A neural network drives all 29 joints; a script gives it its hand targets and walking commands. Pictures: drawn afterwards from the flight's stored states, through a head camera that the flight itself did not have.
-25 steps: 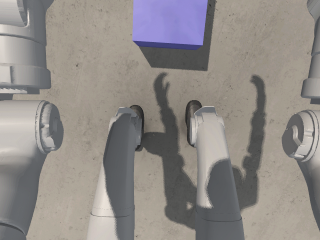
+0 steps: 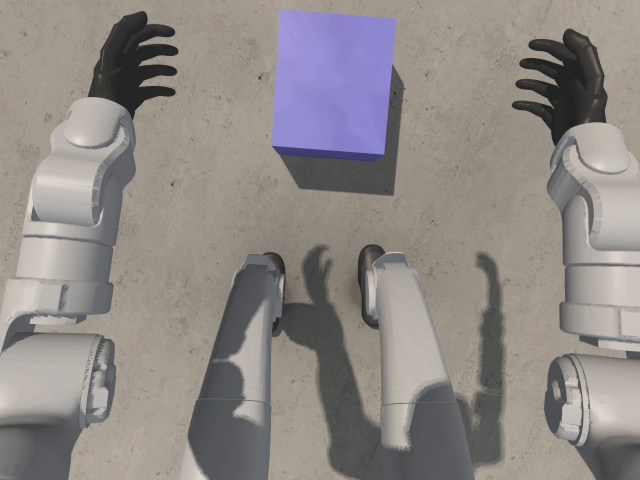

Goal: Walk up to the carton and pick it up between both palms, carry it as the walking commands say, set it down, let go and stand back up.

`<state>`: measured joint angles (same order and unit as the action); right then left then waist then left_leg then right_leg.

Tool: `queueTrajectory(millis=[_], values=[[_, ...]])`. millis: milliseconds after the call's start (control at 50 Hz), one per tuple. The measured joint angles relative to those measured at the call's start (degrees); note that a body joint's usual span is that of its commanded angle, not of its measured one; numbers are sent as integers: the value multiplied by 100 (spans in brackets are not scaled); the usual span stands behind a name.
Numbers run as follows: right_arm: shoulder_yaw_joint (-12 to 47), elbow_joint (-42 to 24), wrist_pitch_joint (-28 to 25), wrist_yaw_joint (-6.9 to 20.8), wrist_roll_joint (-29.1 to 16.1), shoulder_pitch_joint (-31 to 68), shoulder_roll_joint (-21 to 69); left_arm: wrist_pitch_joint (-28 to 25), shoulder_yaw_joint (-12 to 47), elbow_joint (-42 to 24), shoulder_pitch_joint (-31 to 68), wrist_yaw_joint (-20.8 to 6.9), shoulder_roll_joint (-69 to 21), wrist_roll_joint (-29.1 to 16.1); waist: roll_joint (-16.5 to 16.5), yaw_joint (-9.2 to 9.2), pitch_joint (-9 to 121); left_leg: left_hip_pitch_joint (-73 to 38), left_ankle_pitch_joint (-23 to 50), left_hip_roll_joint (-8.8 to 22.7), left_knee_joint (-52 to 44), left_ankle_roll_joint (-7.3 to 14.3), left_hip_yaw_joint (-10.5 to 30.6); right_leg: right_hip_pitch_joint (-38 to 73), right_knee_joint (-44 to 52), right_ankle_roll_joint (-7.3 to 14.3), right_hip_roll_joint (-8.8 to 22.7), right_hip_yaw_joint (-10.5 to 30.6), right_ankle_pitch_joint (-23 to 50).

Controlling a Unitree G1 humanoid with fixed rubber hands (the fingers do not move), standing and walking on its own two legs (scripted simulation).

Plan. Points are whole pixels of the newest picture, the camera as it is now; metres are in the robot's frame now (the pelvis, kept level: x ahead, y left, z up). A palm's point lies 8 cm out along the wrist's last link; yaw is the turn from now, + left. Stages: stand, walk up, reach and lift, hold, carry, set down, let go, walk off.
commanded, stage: let go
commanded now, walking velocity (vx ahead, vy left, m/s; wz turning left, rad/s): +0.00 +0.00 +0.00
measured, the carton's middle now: (331, 93) +0.60 -0.01 -0.59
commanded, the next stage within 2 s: stand in 1.10 s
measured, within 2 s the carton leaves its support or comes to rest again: neither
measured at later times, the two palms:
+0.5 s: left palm (27, 349) +0.26 +0.22 +0.03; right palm out of the picture +0.24 -0.23 +0.01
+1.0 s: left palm (17, 366) +0.25 +0.22 +0.04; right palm out of the picture +0.25 -0.25 +0.04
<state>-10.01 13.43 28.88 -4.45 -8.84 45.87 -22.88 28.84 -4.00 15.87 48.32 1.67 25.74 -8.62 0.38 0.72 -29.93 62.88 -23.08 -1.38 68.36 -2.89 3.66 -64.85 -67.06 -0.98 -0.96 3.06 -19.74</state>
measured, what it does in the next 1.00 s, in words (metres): rises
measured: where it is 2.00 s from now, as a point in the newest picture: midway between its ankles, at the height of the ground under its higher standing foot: (320, 303)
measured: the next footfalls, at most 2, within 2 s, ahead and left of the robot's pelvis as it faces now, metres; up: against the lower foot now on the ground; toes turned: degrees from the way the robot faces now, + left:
none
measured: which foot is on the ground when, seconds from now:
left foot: down 0.00-1.00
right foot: down 0.00-1.00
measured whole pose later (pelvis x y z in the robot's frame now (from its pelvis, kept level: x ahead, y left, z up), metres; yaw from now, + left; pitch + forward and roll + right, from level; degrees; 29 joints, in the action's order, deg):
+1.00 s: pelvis +0.09 -0.01 +0.10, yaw +2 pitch -8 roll +0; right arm -7.1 20.2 9.3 5.2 -2.5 -13.5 -12.0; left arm 8.3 -1.9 23.5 -11.2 -4.0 10.9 -4.7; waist -0.8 0.7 -10.7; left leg 7.9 -18.5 0.0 33.8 -2.1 5.6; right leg -9.2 -33.5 -0.8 -0.7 1.7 -16.7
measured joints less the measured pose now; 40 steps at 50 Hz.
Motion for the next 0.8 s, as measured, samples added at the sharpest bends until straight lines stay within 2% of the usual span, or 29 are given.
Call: queueTrajectory(millis=[80,160,260,400,580,700,800], values=[[77,-91,-343,227,-1,-1180,117,-270,116,-35,-1092,-72,-432,0,28,-1,385,-559,39,0,-324,26,0,562,311,0,19,-1,20],[135,282,-770,477,0,-2574,652,-687,115,-10,-2655,-146,-903,27,135,-2,1484,-838,144,25,-798,26,0,818,739,0,22,-2,102],[133,696,-1271,661,144,-3511,1057,-1216,-18,97,-3846,-200,-1056,281,168,-1,2256,-1572,224,53,-1292,26,2,1529,1177,0,22,-7,151],[184,1107,-1714,782,396,-4142,1128,-1603,126,788,-4307,-414,-1190,282,-125,0,2571,-2764,329,57,-1872,31,117,2803,1827,0,23,-83,242],[261,892,-1887,782,637,-5790,1459,-1944,183,809,-5701,-557,-1485,391,-120,0,2224,-4463,457,91,-2807,77,142,4500,2716,0,23,-84,329],[286,484,-2020,832,638,-5934,1164,-2048,203,808,-5947,-566,-1485,395,-103,0,1871,-4970,456,107,-3011,77,166,5027,2940,0,23,-108,329],[295,490,-2026,917,638,-5935,1024,-2052,301,772,-5955,-565,-1486,395,-109,0,1783,-5264,459,120,-3196,77,192,5330,3125,0,23,-136,329]])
